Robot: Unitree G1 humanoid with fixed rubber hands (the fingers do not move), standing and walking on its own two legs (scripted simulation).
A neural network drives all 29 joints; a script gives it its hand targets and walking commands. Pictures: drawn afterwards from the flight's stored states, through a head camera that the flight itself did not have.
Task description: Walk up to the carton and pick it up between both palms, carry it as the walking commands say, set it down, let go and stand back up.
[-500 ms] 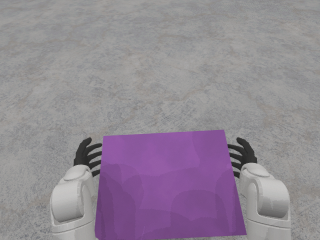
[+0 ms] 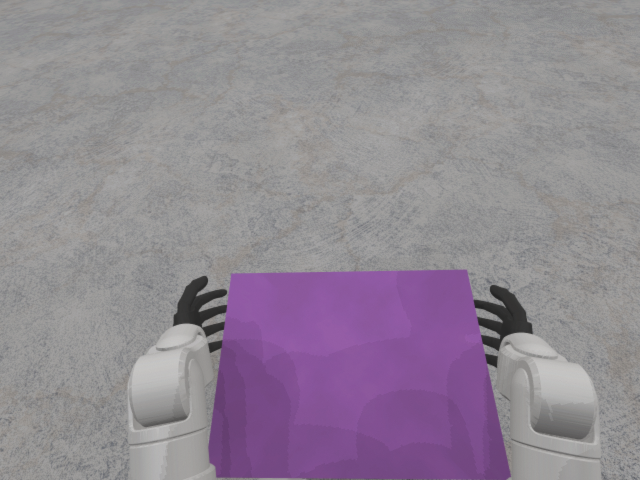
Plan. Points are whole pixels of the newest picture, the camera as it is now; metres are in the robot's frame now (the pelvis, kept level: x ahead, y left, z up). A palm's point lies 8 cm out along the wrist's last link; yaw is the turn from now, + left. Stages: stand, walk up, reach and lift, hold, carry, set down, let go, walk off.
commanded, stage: carry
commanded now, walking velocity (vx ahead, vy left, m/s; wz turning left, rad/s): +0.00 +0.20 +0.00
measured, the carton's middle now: (349, 378) +0.25 -0.01 -0.02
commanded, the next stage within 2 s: none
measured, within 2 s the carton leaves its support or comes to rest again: neither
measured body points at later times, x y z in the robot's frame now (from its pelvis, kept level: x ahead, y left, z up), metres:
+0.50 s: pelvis -0.11 +0.12 +0.00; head -0.12 +0.10 +0.45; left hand +0.16 +0.31 +0.08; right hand +0.15 -0.07 +0.05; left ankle +0.00 +0.20 -0.71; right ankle -0.08 +0.04 -0.72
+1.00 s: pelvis -0.22 +0.25 +0.00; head -0.23 +0.24 +0.45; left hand +0.05 +0.45 +0.08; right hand +0.05 +0.07 +0.06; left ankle -0.13 +0.34 -0.72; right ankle -0.19 +0.15 -0.71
